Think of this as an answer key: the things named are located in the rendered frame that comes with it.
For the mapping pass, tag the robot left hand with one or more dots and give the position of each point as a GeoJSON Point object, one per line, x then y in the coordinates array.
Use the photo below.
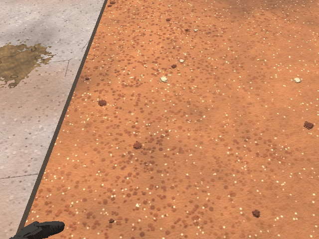
{"type": "Point", "coordinates": [41, 230]}

